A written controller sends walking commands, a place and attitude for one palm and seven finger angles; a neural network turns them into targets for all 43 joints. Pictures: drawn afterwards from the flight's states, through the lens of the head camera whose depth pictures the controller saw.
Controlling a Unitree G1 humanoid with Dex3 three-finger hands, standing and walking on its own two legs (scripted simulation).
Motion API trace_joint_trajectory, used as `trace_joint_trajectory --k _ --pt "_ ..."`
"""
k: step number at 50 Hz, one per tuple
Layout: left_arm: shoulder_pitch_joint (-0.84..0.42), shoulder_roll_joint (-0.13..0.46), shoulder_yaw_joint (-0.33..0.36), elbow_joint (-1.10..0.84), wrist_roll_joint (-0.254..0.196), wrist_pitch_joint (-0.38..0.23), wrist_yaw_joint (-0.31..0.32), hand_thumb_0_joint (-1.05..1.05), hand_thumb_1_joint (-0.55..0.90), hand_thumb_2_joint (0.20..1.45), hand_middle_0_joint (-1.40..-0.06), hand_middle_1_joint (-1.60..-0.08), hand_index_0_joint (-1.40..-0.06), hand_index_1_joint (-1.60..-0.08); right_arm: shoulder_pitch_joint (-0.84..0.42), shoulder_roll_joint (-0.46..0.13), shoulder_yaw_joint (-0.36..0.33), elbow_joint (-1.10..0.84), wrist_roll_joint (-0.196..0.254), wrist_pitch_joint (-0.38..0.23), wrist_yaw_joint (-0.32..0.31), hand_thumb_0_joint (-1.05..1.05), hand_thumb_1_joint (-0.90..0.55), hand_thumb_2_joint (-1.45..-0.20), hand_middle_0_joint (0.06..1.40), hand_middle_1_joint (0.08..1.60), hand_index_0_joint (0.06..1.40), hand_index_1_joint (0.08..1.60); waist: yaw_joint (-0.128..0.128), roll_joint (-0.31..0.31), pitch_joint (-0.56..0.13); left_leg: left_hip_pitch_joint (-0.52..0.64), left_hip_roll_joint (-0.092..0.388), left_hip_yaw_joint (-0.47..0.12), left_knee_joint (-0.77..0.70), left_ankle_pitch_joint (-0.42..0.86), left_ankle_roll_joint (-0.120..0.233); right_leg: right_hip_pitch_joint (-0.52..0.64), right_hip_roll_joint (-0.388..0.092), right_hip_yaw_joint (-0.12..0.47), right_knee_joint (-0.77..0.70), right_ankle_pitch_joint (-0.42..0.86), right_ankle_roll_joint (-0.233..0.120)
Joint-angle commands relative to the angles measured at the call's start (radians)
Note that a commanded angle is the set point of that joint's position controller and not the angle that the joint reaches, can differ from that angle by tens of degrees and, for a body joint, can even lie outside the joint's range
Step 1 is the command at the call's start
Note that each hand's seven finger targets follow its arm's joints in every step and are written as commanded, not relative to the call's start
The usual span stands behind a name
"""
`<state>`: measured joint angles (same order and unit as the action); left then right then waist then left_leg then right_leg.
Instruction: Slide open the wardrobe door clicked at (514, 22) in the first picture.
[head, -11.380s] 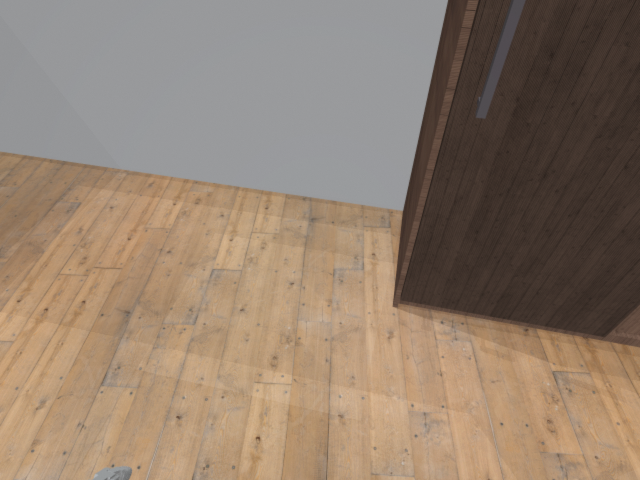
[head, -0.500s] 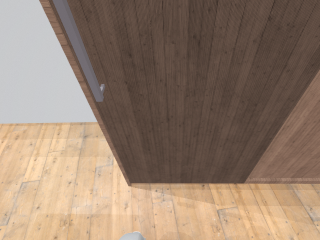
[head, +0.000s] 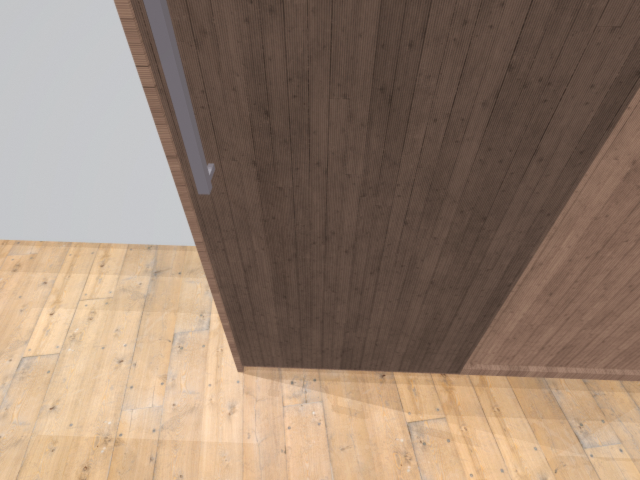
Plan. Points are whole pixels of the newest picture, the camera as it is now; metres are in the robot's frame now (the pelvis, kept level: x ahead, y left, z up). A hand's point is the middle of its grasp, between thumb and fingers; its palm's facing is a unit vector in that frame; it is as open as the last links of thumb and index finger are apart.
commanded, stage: come to a stop and stand still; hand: left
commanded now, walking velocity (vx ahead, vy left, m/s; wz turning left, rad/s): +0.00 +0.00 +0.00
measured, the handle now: (185, 93) +0.56 +0.24 +0.22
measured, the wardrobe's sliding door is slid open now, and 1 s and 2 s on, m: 0.00 0.00 0.00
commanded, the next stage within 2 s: look again from close up in 0.42 s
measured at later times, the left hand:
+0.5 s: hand out of the picture -0.03 +0.18 -0.18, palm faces +0.02 -0.99 -0.16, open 7.4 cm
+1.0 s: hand out of the picture +0.00 +0.23 -0.17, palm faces +0.04 -0.97 -0.22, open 7.4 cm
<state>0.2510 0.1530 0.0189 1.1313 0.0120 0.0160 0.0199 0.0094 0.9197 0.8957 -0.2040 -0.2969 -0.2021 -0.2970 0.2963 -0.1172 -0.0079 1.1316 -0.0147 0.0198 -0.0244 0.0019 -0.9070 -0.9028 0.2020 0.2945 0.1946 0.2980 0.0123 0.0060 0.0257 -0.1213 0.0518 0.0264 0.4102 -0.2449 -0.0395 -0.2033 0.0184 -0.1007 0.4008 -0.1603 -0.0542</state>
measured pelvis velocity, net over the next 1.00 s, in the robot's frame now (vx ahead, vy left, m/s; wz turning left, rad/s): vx -0.01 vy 0.04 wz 0.01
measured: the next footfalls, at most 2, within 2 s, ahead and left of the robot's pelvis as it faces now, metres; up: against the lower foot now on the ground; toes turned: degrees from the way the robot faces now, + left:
none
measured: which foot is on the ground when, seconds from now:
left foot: down 0.00-1.00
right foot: down 0.00-1.00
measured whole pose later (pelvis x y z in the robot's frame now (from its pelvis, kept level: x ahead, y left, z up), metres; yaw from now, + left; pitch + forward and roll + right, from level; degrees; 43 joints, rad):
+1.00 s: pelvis -0.01 +0.04 +0.00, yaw +1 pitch -3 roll +1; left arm 0.29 0.18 0.01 1.05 0.02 -0.01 0.02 0.01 0.91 0.90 -0.20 -0.30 -0.20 -0.30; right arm 0.31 -0.20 0.00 1.04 -0.01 -0.02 -0.01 0.00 -0.91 -0.90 0.20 0.29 0.20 0.30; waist 0.00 0.00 0.02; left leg -0.16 -0.02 0.04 0.46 -0.25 0.02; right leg -0.25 -0.05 -0.08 0.46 -0.17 0.00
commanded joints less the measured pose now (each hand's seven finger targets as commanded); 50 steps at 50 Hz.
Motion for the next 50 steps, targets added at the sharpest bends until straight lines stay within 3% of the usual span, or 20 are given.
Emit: trace_joint_trajectory --k 1,6,10,19,20,21,22,23,24,25,28,32,35,39,44,50 --pt "0.035 0.098 0.016 -0.03 -0.002 -0.016 0.012 0.0 0.9 0.9 -0.2 -0.3 -0.2 -0.3 0.091 -0.083 -0.016 -0.015 -0.003 -0.011 -0.011 0.0 -0.9 -0.9 0.2 0.3 0.2 0.3 -0.007 -0.039 0.109 -0.124 0.035 -0.039 -0.103 -0.119 0.047 -0.044 -0.133 0.178 -0.18 -0.272 0.039" --pt "0.064 0.081 0.017 -0.029 -0.001 -0.021 0.014 0.0 0.9 0.9 -0.2 -0.3 -0.2 -0.3 0.123 -0.072 -0.017 -0.014 -0.003 -0.016 -0.011 0.0 -0.9 -0.9 0.2 0.3 0.2 0.3 -0.009 -0.038 0.077 -0.131 0.033 -0.04 -0.1 -0.122 0.053 -0.038 -0.133 0.174 -0.172 -0.269 0.04" --pt "0.084 0.064 0.018 -0.024 -0.001 -0.021 0.014 0.0 0.9 0.9 -0.2 -0.3 -0.2 -0.3 0.136 -0.063 -0.016 -0.014 -0.004 -0.02 -0.012 0.0 -0.9 -0.9 0.2 0.3 0.2 0.3 -0.006 -0.019 0.096 -0.167 0.032 -0.054 -0.111 -0.15 0.057 -0.054 -0.128 0.171 -0.155 -0.271 0.041" --pt "0.114 0.049 0.011 -0.012 0.0 -0.029 0.016 0.0 0.9 0.9 -0.2 -0.3 -0.2 -0.3 0.149 -0.059 -0.015 -0.011 0.001 -0.035 -0.015 0.0 -0.9 -0.9 0.2 0.3 0.2 0.3 -0.002 0.01 0.066 -0.164 0.047 -0.07 -0.118 -0.098 0.062 -0.014 -0.128 0.148 -0.105 -0.141 0.035" --pt "0.19 0.078 -0.008 0.011 0.008 -0.048 0.055 0.0 0.9 0.9 -0.2 -0.3 -0.2 -0.3 -0.005 -0.109 -0.01 -0.076 0.0 -0.05 0.001 0.0 -0.9 -0.9 0.2 0.3 0.2 0.3 0.044 0.097 0.085 -0.192 0.053 0.021 0.084 -0.034 0.022 -0.021 -0.171 0.158 -0.037 0.075 0.025" --pt "0.177 0.122 -0.005 0.006 0.009 -0.075 0.045 0.0 0.9 0.9 -0.2 -0.3 -0.2 -0.3 0.037 -0.07 0.005 -0.11 0.006 -0.057 0.005 0.0 -0.9 -0.9 0.2 0.3 0.2 0.3 -0.011 0.037 0.001 -0.164 0.013 -0.011 0.088 0.014 0.017 0.019 -0.223 0.184 -0.029 0.31 -0.004" --pt "0.151 0.114 0.003 -0.018 0.007 -0.075 0.037 0.0 0.9 0.9 -0.2 -0.3 -0.2 -0.3 0.142 -0.046 0.002 -0.097 0.0 -0.061 -0.002 0.0 -0.9 -0.9 0.2 0.3 0.2 0.3 -0.039 0.047 -0.115 -0.099 -0.002 -0.027 0.059 -0.024 0.026 0.067 -0.237 0.188 0.011 0.261 -0.021" --pt "0.135 0.105 0.002 -0.029 0.007 -0.069 0.033 0.0 0.9 0.9 -0.2 -0.3 -0.2 -0.3 0.162 -0.052 -0.001 -0.088 0.002 -0.064 -0.005 0.0 -0.9 -0.9 0.2 0.3 0.2 0.3 -0.039 0.027 -0.161 -0.081 0.01 -0.033 0.05 0.06 0.033 0.079 -0.207 0.157 0.039 0.239 -0.022" --pt "0.113 0.091 -0.003 -0.035 0.002 -0.063 0.03 0.0 0.9 0.9 -0.2 -0.3 -0.2 -0.3 0.156 -0.07 0.0 -0.083 0.003 -0.061 -0.007 0.0 -0.9 -0.9 0.2 0.3 0.2 0.3 -0.039 -0.02 -0.139 -0.091 0.028 -0.046 0.043 0.073 0.042 0.056 -0.181 0.135 0.032 0.103 -0.013" --pt "0.099 0.076 -0.005 -0.041 0.001 -0.056 0.026 0.0 0.9 0.9 -0.2 -0.3 -0.2 -0.3 0.146 -0.08 -0.003 -0.088 0.002 -0.057 -0.008 0.0 -0.9 -0.9 0.2 0.3 0.2 0.3 -0.035 -0.027 -0.075 -0.12 0.036 -0.06 0.022 0.054 0.049 0.014 -0.164 0.128 0.015 -0.018 -0.002" --pt "0.091 0.068 -0.006 -0.057 0.005 -0.042 0.021 0.0 0.9 0.9 -0.2 -0.3 -0.2 -0.3 0.115 -0.104 -0.005 -0.113 -0.003 -0.053 -0.007 0.0 -0.9 -0.9 0.2 0.3 0.2 0.3 -0.022 0.002 0.087 -0.245 0.048 -0.106 -0.054 -0.047 0.064 -0.049 -0.128 0.117 0.015 -0.128 0.012" --pt "0.107 0.079 -0.003 -0.077 0.008 -0.04 0.019 0.0 0.9 0.9 -0.2 -0.3 -0.2 -0.3 0.098 -0.129 -0.009 -0.135 -0.002 -0.058 -0.006 0.0 -0.9 -0.9 0.2 0.3 0.2 0.3 -0.008 0.026 0.122 -0.291 0.05 -0.133 -0.11 -0.101 0.073 -0.019 -0.117 0.11 0.038 -0.064 0.016" --pt "0.101 0.091 0.001 -0.092 0.006 -0.042 0.018 0.0 0.9 0.9 -0.2 -0.3 -0.2 -0.3 0.092 -0.147 -0.012 -0.138 -0.001 -0.061 -0.006 0.0 -0.9 -0.9 0.2 0.3 0.2 0.3 -0.008 -0.028 0.113 -0.268 0.044 -0.127 -0.109 -0.076 0.076 -0.007 -0.124 0.115 0.024 -0.047 0.016" --pt "0.087 0.115 0.006 -0.111 0.004 -0.045 0.017 0.0 0.9 0.9 -0.2 -0.3 -0.2 -0.3 0.078 -0.168 -0.013 -0.141 -0.002 -0.066 -0.005 0.0 -0.9 -0.9 0.2 0.3 0.2 0.3 -0.009 -0.013 0.074 -0.222 0.042 -0.117 -0.103 -0.013 0.077 0.018 -0.132 0.118 0.016 -0.014 0.015" --pt "0.069 0.134 0.008 -0.122 0.004 -0.042 0.014 0.0 0.9 0.9 -0.2 -0.3 -0.2 -0.3 0.051 -0.183 -0.013 -0.142 -0.002 -0.062 -0.003 0.0 -0.9 -0.9 0.2 0.3 0.2 0.3 -0.01 0.008 0.065 -0.21 0.041 -0.108 -0.108 -0.03 0.072 0.027 -0.139 0.122 -0.005 -0.031 0.015" --pt "0.062 0.15 0.01 -0.122 0.003 -0.044 0.01 0.0 0.9 0.9 -0.2 -0.3 -0.2 -0.3 0.039 -0.187 -0.012 -0.13 -0.001 -0.057 0.001 0.0 -0.9 -0.9 0.2 0.3 0.2 0.3 -0.013 -0.011 0.045 -0.193 0.032 -0.1 -0.104 -0.05 0.068 0.032 -0.149 0.138 -0.038 -0.078 0.013"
